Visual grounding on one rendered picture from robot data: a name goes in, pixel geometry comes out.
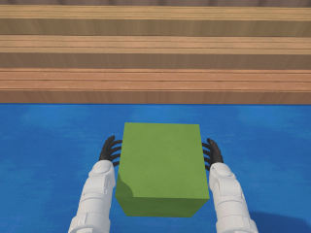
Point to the right robot forearm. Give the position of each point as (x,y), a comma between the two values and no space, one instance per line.
(229,201)

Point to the left robot hand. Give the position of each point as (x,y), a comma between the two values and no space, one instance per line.
(107,150)

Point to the carton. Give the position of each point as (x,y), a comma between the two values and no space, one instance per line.
(162,170)

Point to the right robot hand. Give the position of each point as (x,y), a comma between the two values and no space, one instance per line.
(213,152)

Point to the left robot forearm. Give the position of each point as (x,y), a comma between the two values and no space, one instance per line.
(96,199)

